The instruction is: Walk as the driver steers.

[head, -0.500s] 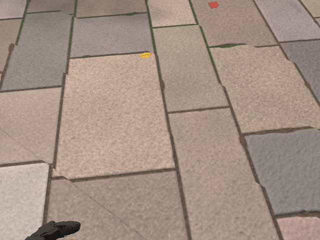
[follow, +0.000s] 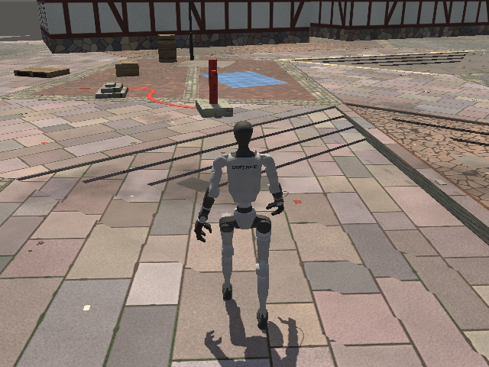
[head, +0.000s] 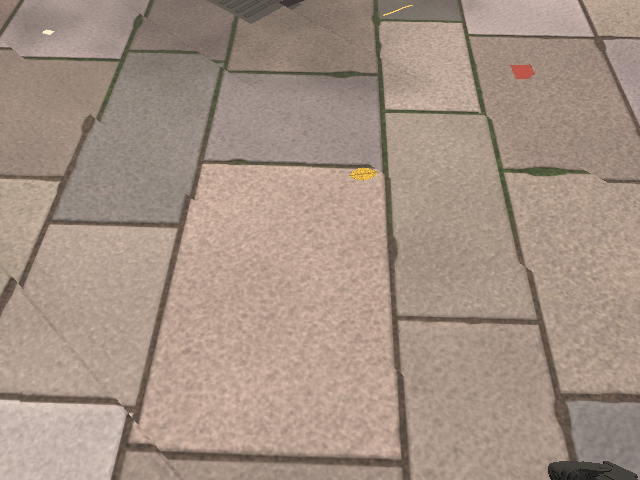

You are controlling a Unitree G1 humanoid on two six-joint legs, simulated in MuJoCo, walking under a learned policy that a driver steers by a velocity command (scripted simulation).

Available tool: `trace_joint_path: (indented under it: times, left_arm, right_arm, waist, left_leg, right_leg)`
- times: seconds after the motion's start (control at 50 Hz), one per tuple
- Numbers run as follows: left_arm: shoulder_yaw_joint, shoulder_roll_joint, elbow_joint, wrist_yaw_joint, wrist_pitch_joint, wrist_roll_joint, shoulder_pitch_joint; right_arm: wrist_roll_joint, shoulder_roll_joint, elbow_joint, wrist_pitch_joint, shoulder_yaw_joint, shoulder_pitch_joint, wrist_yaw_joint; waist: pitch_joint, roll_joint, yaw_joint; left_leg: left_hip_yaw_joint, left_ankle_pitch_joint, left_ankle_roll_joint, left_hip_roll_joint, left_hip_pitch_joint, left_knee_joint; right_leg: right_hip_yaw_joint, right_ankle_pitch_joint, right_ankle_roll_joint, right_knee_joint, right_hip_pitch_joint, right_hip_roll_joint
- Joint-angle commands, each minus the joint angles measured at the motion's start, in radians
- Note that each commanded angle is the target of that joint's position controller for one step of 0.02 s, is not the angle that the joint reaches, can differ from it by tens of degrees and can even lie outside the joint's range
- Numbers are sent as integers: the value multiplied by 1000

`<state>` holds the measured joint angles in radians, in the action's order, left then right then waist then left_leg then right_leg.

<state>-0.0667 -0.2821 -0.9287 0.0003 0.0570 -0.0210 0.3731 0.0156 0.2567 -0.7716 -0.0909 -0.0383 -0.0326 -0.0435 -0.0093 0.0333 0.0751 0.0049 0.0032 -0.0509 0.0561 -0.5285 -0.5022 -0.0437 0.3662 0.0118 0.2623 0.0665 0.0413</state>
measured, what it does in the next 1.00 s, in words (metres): goes down, turning right: left foot, then right foot 0.04 m lower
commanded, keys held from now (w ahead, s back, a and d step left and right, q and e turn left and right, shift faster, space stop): w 0.20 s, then w+e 0.56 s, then w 0.04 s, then w+q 0.20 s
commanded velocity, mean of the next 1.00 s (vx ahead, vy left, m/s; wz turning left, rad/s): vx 0.50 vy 0.00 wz -0.25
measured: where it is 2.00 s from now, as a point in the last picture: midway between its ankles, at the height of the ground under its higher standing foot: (432, 251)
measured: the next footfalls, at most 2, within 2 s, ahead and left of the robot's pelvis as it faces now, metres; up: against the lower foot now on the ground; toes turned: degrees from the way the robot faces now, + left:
left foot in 0.02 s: +0.19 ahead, +0.12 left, +0.00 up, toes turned +2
right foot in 0.60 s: +0.46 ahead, -0.15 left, -0.04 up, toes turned -12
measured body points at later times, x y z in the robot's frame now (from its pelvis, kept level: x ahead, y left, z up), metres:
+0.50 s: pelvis +0.26 +0.00 +0.00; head +0.28 -0.01 +0.45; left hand +0.47 +0.23 -0.10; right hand +0.25 -0.28 -0.14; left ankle +0.15 +0.12 -0.73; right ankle +0.42 -0.15 -0.72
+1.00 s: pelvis +0.56 -0.11 -0.03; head +0.59 -0.13 +0.42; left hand +0.69 +0.14 -0.15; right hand +0.68 -0.41 -0.13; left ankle +0.79 -0.04 -0.73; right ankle +0.43 -0.14 -0.77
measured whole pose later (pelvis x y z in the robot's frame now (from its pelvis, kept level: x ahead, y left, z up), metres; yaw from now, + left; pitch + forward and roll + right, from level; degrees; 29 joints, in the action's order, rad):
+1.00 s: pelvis +0.56 -0.11 -0.03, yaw -18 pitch +2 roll -1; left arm -0.07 -0.27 -0.83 0.01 0.07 -0.01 0.30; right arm 0.01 0.28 -0.80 -0.12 -0.05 -0.06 -0.04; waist -0.03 0.04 0.06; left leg 0.02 -0.21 -0.03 0.06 -0.63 -0.53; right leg 0.08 0.31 0.11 0.26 0.03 0.14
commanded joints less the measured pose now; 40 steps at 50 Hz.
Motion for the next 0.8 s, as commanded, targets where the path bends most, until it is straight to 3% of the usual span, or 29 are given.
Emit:
trace_joint_path:
  times: [0.02,0.04,0.06,0.08,0.1,0.12,0.14,0.16,0.18,0.22,0.36,0.46,0.52,0.56,0.58,0.6,0.62,0.64,0.66,0.68,0.7,0.72,0.74,0.8]
  left_arm:
    - [-26,-144,52,9,-4,2,-40]
    - [3,-61,76,2,10,14,53]
    - [20,-17,67,-3,29,20,77]
    - [-7,-124,88,-8,45,-9,-17]
    - [-13,-145,113,-8,51,-25,-88]
    - [-14,-140,115,-4,48,-14,-120]
    - [-18,-126,114,-2,40,-2,-119]
    - [-18,-106,106,-3,29,0,-97]
    - [-15,-82,98,-5,20,4,-81]
    - [-18,-72,103,-2,9,3,-103]
    - [-9,-43,153,-26,17,3,-270]
    - [-4,-42,212,-53,8,0,-371]
    - [0,-41,238,-68,6,2,-399]
    - [-20,-77,233,-71,5,5,-323]
    - [-40,-108,208,-65,3,6,-220]
    - [-69,-156,161,-52,-1,4,-62]
    - [-86,-230,134,-35,-8,0,52]
    - [-88,-290,163,-44,3,-6,42]
    - [-75,-217,152,-46,2,-9,99]
    - [-63,-171,164,-40,7,-5,47]
    - [-54,-144,183,-36,13,3,-41]
    - [-46,-126,200,-31,15,7,-94]
    - [-40,-111,209,-27,18,11,-121]
    - [-44,-136,204,-5,18,6,-122]
  right_arm:
    - [-8,196,-18,-18,-72,-228,7]
    - [-26,292,-33,-18,-95,-342,14]
    - [-8,266,-54,-11,-90,-400,8]
    - [2,193,-53,-10,-64,-380,8]
    - [0,173,-37,-8,-57,-301,10]
    - [-6,149,-24,-6,-49,-239,11]
    - [-17,132,-19,-7,-45,-198,9]
    - [-22,116,-15,-10,-40,-175,7]
    - [-22,121,-18,-16,-43,-168,6]
    - [-21,143,-38,-28,-50,-180,13]
    - [-14,169,-99,-30,-59,-235,52]
    - [-4,173,-140,-6,-66,-286,64]
    - [1,193,-148,17,-77,-303,69]
    - [6,222,-141,32,-87,-286,72]
    - [7,231,-136,39,-88,-275,72]
    - [2,214,-129,40,-81,-267,72]
    - [-38,129,-109,25,-55,-295,65]
    - [-37,69,-56,-14,-21,-374,45]
    - [11,148,-35,-49,-38,-254,39]
    - [31,170,-5,-65,-39,-166,38]
    - [13,160,-8,-66,-39,-131,47]
    - [-11,170,-5,-60,-47,-126,54]
    - [-22,175,-7,-49,-54,-146,52]
    - [-28,128,2,-21,-48,-144,54]
  waist:
    - [141,-70,-171]
    - [300,89,-162]
    - [383,243,-167]
    - [291,175,-187]
    - [174,121,-168]
    - [104,53,-143]
    - [66,43,-109]
    - [61,44,-82]
    - [58,48,-70]
    - [22,36,-60]
    - [-24,19,-115]
    - [-82,-7,-150]
    - [-101,-12,-155]
    - [-46,-1,-108]
    - [21,-8,-52]
    - [103,-35,23]
    - [192,-212,26]
    - [347,-327,-38]
    - [364,-177,39]
    - [245,-140,43]
    - [156,-34,3]
    - [117,-46,-30]
    - [94,-46,-66]
    - [45,-74,-87]
  left_leg:
    - [-26,31,-79,-21,356,15]
    - [291,59,-214,211,753,-5]
    - [631,259,-287,309,917,138]
    - [594,346,-239,287,861,187]
    - [481,295,-207,264,733,209]
    - [395,209,-196,237,604,233]
    - [335,131,-187,214,492,263]
    - [291,116,-184,189,429,297]
    - [267,84,-192,186,391,324]
    - [183,21,-191,169,357,362]
    - [-31,15,-132,147,378,369]
    - [-68,31,-100,209,552,283]
    - [-79,-85,-81,235,617,196]
    - [-110,-376,-58,224,631,55]
    - [-140,-508,-38,198,623,-95]
    - [-171,-474,-4,156,493,-325]
    - [-184,96,30,72,177,-677]
    - [-45,633,82,-117,-181,-971]
    - [75,581,63,-62,-295,-953]
    - [80,484,37,-13,-329,-871]
    - [79,394,36,25,-283,-791]
    - [80,358,50,42,-229,-732]
    - [94,313,62,62,-157,-656]
    - [48,238,105,55,-100,-454]
  right_leg:
    - [59,-764,117,339,-85,-213]
    - [10,-465,54,691,-425,-108]
    - [89,197,27,900,-684,24]
    - [164,204,50,972,-790,-32]
    - [135,117,60,962,-821,-81]
    - [113,45,55,923,-794,-121]
    - [119,-11,48,865,-735,-155]
    - [125,-48,42,813,-672,-174]
    - [119,-73,34,791,-638,-177]
    - [126,-188,13,699,-656,-181]
    - [116,-583,11,353,-640,-136]
    - [139,-544,38,250,-739,-137]
    - [85,-404,56,228,-745,-122]
    - [16,-287,86,228,-611,-71]
    - [-27,-278,111,212,-472,-26]
    - [-11,-352,149,198,-217,-14]
    - [225,-562,217,297,95,-193]
    - [743,-473,446,198,397,-382]
    - [748,-346,414,103,428,-370]
    - [622,-343,359,80,334,-331]
    - [532,-431,316,68,173,-291]
    - [498,-553,314,56,59,-277]
    - [445,-620,302,36,-39,-247]
    - [344,-709,282,-14,-176,-206]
